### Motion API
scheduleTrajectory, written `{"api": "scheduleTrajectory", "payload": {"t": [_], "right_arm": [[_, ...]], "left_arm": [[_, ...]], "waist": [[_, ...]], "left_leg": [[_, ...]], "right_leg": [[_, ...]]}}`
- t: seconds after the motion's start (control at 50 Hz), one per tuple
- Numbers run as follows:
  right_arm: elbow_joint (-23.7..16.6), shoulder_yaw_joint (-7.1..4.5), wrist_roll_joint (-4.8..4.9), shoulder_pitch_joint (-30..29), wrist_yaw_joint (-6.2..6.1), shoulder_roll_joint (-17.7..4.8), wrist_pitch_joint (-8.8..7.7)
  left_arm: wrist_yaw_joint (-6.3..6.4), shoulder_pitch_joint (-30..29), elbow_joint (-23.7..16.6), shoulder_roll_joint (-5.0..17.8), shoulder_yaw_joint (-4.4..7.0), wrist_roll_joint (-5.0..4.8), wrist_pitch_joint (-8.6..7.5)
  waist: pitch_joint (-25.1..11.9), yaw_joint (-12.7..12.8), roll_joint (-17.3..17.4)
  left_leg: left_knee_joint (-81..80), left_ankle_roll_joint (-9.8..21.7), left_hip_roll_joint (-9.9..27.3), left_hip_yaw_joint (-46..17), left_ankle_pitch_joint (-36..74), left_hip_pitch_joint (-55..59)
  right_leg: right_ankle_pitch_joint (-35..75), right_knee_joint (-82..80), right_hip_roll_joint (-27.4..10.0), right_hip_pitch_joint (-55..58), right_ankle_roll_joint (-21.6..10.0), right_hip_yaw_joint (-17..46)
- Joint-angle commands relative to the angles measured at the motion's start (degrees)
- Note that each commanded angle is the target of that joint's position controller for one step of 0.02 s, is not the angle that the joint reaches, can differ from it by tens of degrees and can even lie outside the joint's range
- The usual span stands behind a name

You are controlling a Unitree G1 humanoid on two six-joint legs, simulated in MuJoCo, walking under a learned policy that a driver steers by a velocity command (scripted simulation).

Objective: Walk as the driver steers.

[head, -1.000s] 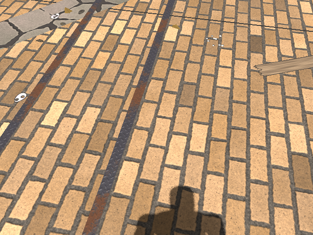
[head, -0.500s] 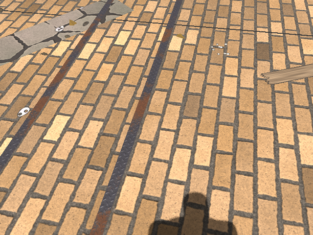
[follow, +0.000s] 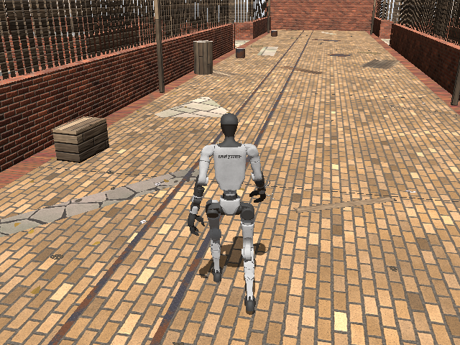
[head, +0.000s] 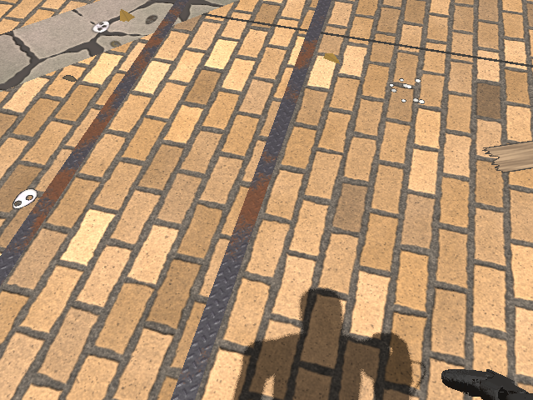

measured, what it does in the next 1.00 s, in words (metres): walks ahead, turning right: right foot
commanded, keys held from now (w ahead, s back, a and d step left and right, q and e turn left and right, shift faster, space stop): w+e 0.84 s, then w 0.16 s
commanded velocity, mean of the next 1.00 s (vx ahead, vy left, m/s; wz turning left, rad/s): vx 0.50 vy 0.00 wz -0.45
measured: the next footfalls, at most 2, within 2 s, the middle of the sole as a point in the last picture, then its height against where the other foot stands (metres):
right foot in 0.56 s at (357, 399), level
left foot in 1.04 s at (326, 268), level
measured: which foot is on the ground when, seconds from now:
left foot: down 0.00-0.56, up 0.58-1.00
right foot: up 0.00-0.54, down 0.56-1.00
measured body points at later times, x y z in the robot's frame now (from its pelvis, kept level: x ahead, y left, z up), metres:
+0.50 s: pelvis +0.28 -0.01 +0.01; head +0.30 -0.03 +0.46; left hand +0.51 +0.17 -0.09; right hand +0.21 -0.27 -0.13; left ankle +0.13 +0.10 -0.71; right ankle +0.42 -0.17 -0.68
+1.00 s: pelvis +0.56 -0.11 +0.02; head +0.58 -0.13 +0.47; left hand +0.73 +0.13 -0.09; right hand +0.66 -0.42 -0.06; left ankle +0.77 -0.07 -0.69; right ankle +0.42 -0.15 -0.71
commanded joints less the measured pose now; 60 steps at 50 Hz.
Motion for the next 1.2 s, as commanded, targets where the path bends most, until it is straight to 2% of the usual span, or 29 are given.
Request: {"api": "scheduleTrajectory", "payload": {"t": [0.02, 0.04, 0.06, 0.08, 0.12, 0.22, 0.34, 0.44, 0.5, 0.54, 0.56, 0.58, 0.6, 0.62, 0.64, 0.66, 0.68, 0.74, 0.78, 0.86, 0.96, 1.02, 1.04, 1.06, 1.08, 1.1, 1.14, 1.16, 1.2], "right_arm": [[4.64, -3.18, -0.94, 25.96, -0.44, -11.53, -0.01], [3.96, -2.40, -0.56, 20.28, -0.59, -9.06, -0.40], [2.99, -1.66, -0.66, 14.92, -0.50, -7.15, -0.89], [3.17, -1.28, -1.27, 12.16, -0.21, -5.40, -1.35], [4.59, -0.75, -2.12, 11.73, -0.13, -3.07, -1.52], [6.55, -1.41, -2.30, 15.21, -2.03, -6.34, -1.53], [6.80, -1.43, -2.09, 19.61, -3.83, -8.09, -0.74], [7.68, -2.02, -1.27, 25.01, -4.20, -9.54, 1.33], [6.03, -2.68, -0.76, 22.55, -4.64, -11.87, 2.38], [4.73, -3.04, -0.40, 19.94, -4.90, -13.54, 3.04], [3.72, -2.87, -0.33, 18.91, -4.83, -13.39, 2.72], [1.29, -0.49, -2.55, 23.38, -3.70, -4.35, 1.26], [-1.44, -0.02, -0.12, 20.99, -2.67, -5.42, -1.85], [-3.24, -1.00, 1.92, 13.61, -2.04, -8.80, -3.63], [-3.74, -0.83, 1.87, 12.16, -2.06, -8.77, -4.17], [-2.90, -1.24, 0.58, 12.46, -2.54, -8.90, -3.89], [-2.73, -1.92, -0.28, 13.76, -2.74, -9.73, -2.98], [-4.09, -2.07, -1.56, 13.81, -2.91, -8.13, -0.70], [-6.00, -1.62, -2.08, 9.14, -3.25, -7.01, -0.23], [-8.30, -0.70, -1.47, 1.05, -2.69, -5.34, -0.51], [-10.14, -1.11, -0.89, -2.21, -1.22, -8.04, -1.69], [-8.62, -2.21, -1.17, 4.90, -1.06, -10.38, -2.51], [-7.02, -3.07, -1.89, 12.51, -1.28, -12.47, -2.74], [-5.96, -3.95, -2.24, 22.13, -1.37, -16.12, -2.59], [-2.92, -4.72, -1.86, 26.88, -0.63, -18.04, -1.82], [-3.52, -3.38, -0.19, 25.85, -0.51, -12.55, -1.60], [-5.19, -2.01, -0.92, 17.96, -0.82, -9.35, -0.71], [-5.30, -1.64, -1.45, 16.10, -0.74, -8.34, -0.60], [-4.82, -1.17, -1.69, 15.82, -0.72, -7.27, -0.80]], "left_arm": [[-0.88, 2.32, -4.03, 3.15, -0.13, -2.30, -3.33], [-0.70, -3.55, -6.32, 6.24, 0.85, -3.50, -3.87], [0.00, -6.55, -7.07, 6.83, 1.12, -3.09, -3.84], [0.57, -7.41, -7.11, 6.34, 1.79, -2.17, -3.22], [0.52, -3.75, -6.23, 3.48, 2.07, -2.26, -1.18], [0.55, -10.95, -9.50, 3.73, 2.87, -1.70, 0.73], [-1.56, -21.60, -13.50, 2.81, 2.36, -1.06, -0.18], [-3.63, -29.92, -18.63, 1.53, 1.33, -1.13, -0.20], [-4.64, -27.75, -20.48, 3.78, 2.26, -1.37, -0.02], [-4.53, -15.61, -18.68, 8.70, 4.71, -1.75, 0.15], [-3.46, -6.05, -16.49, 13.14, 6.92, -1.61, 0.41], [-2.40, -3.78, -15.71, 19.09, 7.96, -1.52, 0.66], [-2.53, -2.00, -17.16, 17.86, 7.06, -0.50, -0.05], [-2.44, -2.74, -16.87, 13.50, 5.95, 0.10, -0.51], [-2.38, -6.93, -17.59, 10.41, 5.16, -0.46, -1.00], [-2.55, -12.03, -18.92, 8.42, 4.46, -0.75, -1.24], [-2.37, -14.83, -19.97, 6.88, 3.86, -0.57, -1.36], [-1.45, -14.62, -20.62, 8.92, 4.04, -0.73, -1.49], [-0.55, -12.67, -20.65, 11.05, 4.62, -0.76, -1.43], [0.00, -9.15, -20.33, 11.11, 4.68, -1.11, -0.73], [0.02, -4.87, -18.42, 9.75, 4.10, -1.02, -0.57], [0.26, -6.44, -18.94, 10.26, 4.07, -0.58, -0.02], [0.06, -7.57, -19.77, 8.66, 3.37, -0.24, -0.09], [0.15, -5.13, -20.73, 6.46, 2.42, 0.71, -0.38], [-0.12, 3.34, -20.15, 3.53, 1.57, -1.51, -1.23], [-0.10, -0.24, -19.47, 9.05, 2.35, -2.35, -1.48], [-0.15, -11.52, -22.17, 10.31, 2.59, -1.08, -1.64], [-0.16, -12.65, -22.66, 9.54, 2.74, -0.26, -1.68], [-0.31, -10.68, -22.47, 7.75, 2.66, -0.44, -1.29]], "waist": [[-22.87, -10.63, 10.39], [-13.45, -9.08, 8.25], [-9.29, -6.82, 2.18], [-6.69, -4.72, 1.16], [-5.17, -1.82, 4.21], [0.21, -1.74, 2.83], [2.07, -4.76, 1.34], [4.10, -7.38, 1.01], [0.36, -3.97, 4.68], [-6.79, 3.28, 6.76], [-11.71, 8.10, 3.91], [-16.06, 2.44, -11.86], [-25.42, 2.74, -10.76], [-19.15, 4.85, -6.24], [-13.23, 2.50, -2.44], [-9.34, -0.67, 1.62], [-7.86, -2.82, 1.67], [-5.33, -4.94, 0.92], [-3.70, -3.84, -0.43], [-2.95, -0.10, -4.22], [-2.78, 1.57, -6.14], [-4.81, -2.90, -7.63], [-10.65, -6.43, -6.20], [-19.40, -8.65, 2.11], [-23.81, -5.78, 21.05], [-17.82, -7.67, 12.67], [-5.96, -6.67, 1.78], [-3.85, -5.15, 1.53], [-4.40, -3.16, 4.80]], "left_leg": [[-18.28, 13.12, 22.37, -47.29, -21.54, 52.75], [-18.81, 9.95, 21.29, -36.61, -17.16, 43.78], [-20.27, 8.12, 19.64, -28.19, -9.85, 33.70], [-21.94, 6.52, 17.46, -21.94, -5.44, 26.13], [-24.93, 5.19, 14.41, -13.86, -3.46, 19.73], [-28.62, 5.39, 13.92, -4.95, 1.89, 19.16], [-28.83, 3.07, 13.30, 3.36, 7.86, 25.81], [-23.37, 2.88, 16.43, 6.82, 17.15, 37.84], [-14.04, 1.57, 16.84, 9.68, 42.96, 39.02], [3.28, -0.07, 15.70, 10.55, 53.11, 35.65], [18.92, -2.59, 13.20, 10.69, 40.57, 24.79], [40.33, -5.78, 3.26, 8.12, -15.84, -0.62], [51.51, -5.83, -3.54, -6.39, -29.84, -11.84], [50.85, -3.82, 0.29, -10.31, -24.75, -18.09], [45.44, -2.75, 3.12, -10.04, -19.44, -17.51], [40.24, -3.15, 5.26, -9.53, -16.78, -13.14], [36.51, -3.84, 6.68, -9.66, -15.21, -8.51], [28.03, -6.66, 7.23, -8.10, -12.72, -4.40], [19.50, -8.24, 6.10, -6.76, -6.65, -4.73], [0.85, -8.12, 1.91, -5.29, 8.73, 0.22], [-5.76, -5.13, 1.59, -6.52, 7.48, 0.41], [-8.98, -1.65, -0.26, -4.19, 2.00, 9.09], [-7.19, 1.06, 3.00, -6.95, 4.08, 20.84], [-5.15, 5.97, 13.06, -19.81, 4.69, 38.28], [-14.18, 13.99, 22.86, -46.27, -10.29, 52.12], [-17.19, 11.89, 21.90, -48.35, -23.78, 49.60], [-19.24, 8.22, 17.50, -32.79, -15.56, 33.32], [-20.49, 8.09, 15.49, -28.68, -9.49, 28.11], [-22.63, 7.70, 12.54, -22.82, -2.40, 23.97]], "right_leg": [[-1.12, 45.27, 3.33, -41.74, -2.84, 11.31], [3.63, 46.05, 0.38, -45.39, -3.71, 9.08], [9.83, 43.18, -3.16, -42.27, -3.94, 7.97], [13.26, 39.79, -5.17, -38.81, -4.10, 7.64], [15.70, 36.22, -7.06, -33.54, -4.78, 8.23], [24.80, 27.96, -7.23, -43.28, -3.60, 9.47], [36.93, 10.70, -5.29, -46.22, -2.82, 4.35], [30.50, 3.35, -3.94, -50.34, -4.07, -0.87], [21.93, 2.08, 0.95, -40.04, -6.70, -6.46], [20.47, -0.80, 5.39, -22.71, -10.03, -7.64], [23.07, -5.40, 3.82, -5.74, -12.83, -1.39], [23.26, -5.73, -11.26, 14.37, -21.05, 26.03], [16.61, -17.11, -19.02, 23.07, -28.26, 51.06], [19.50, -18.89, -16.67, 20.45, -23.87, 43.02], [23.75, -18.53, -14.08, 11.94, -21.18, 33.87], [29.30, -19.15, -11.54, 2.09, -19.20, 27.58], [32.79, -20.38, -9.71, -4.52, -18.29, 23.61], [37.64, -22.90, -7.68, -13.88, -18.12, 19.38], [38.54, -23.55, -5.87, -17.09, -17.30, 16.44], [31.37, -21.80, -2.24, -18.97, -13.14, 13.18], [27.77, -16.82, -7.25, -9.62, -11.82, 18.77], [40.73, -9.21, -6.83, -6.37, -9.84, 19.30], [43.74, 0.76, -3.78, -9.58, -8.19, 16.78], [29.86, 18.49, 1.66, -21.23, -5.55, 12.01], [-2.58, 34.91, 8.16, -40.56, -2.24, 9.61], [-1.94, 40.83, 4.65, -47.92, -2.55, 13.22], [8.23, 38.17, -0.49, -47.86, -2.82, 8.72], [11.02, 34.41, -2.35, -45.88, -2.72, 7.98], [13.02, 29.80, -4.22, -41.17, -2.40, 6.84]]}}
